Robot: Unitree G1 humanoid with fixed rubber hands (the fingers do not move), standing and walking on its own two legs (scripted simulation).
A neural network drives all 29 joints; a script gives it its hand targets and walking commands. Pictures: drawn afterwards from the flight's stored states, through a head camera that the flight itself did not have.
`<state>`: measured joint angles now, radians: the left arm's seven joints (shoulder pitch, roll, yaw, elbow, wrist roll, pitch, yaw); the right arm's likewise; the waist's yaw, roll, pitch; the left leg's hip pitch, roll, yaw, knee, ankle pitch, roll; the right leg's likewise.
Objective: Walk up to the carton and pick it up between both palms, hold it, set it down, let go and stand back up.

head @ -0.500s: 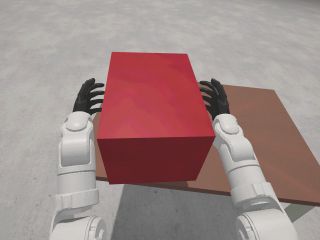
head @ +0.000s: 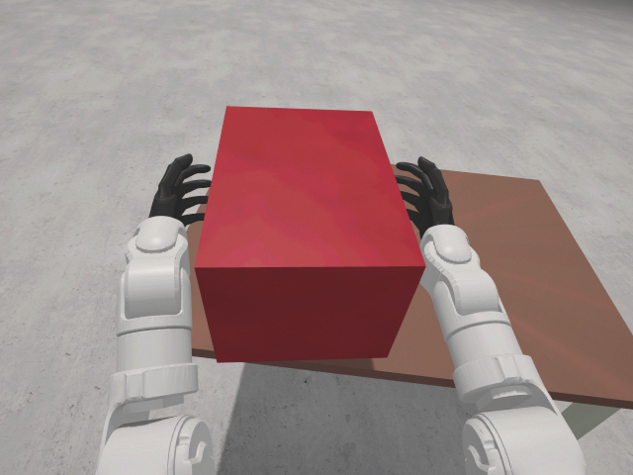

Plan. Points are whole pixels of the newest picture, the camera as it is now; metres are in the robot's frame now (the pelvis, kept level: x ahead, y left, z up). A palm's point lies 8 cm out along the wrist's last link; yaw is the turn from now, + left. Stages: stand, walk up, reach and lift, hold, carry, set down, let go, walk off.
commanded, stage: hold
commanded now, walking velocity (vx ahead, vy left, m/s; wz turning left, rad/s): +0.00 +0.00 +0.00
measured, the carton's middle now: (302, 224) +0.42 +0.01 +0.12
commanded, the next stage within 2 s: set down in 0.64 s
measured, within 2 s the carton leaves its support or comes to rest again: neither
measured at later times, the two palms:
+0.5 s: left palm (166, 224) +0.36 +0.17 +0.17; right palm (430, 225) +0.36 -0.15 +0.17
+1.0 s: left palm (153, 215) +0.36 +0.19 +0.18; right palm (416, 213) +0.37 -0.13 +0.18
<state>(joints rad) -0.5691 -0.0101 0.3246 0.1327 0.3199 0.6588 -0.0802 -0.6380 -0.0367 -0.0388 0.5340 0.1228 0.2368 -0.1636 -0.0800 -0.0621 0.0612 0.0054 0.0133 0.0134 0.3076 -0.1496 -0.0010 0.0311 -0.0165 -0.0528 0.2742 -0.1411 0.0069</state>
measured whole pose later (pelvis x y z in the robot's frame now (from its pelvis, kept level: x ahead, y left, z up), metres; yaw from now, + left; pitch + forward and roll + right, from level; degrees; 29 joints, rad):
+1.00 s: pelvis +0.01 +0.00 +0.00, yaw +1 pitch -10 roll +0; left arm -0.56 -0.01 0.33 0.16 0.35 0.51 -0.10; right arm -0.62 0.00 -0.09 0.56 0.04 0.08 -0.15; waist -0.04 -0.06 0.08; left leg 0.04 0.01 0.01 0.28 -0.15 0.00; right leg 0.08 -0.02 -0.07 0.23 -0.14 0.01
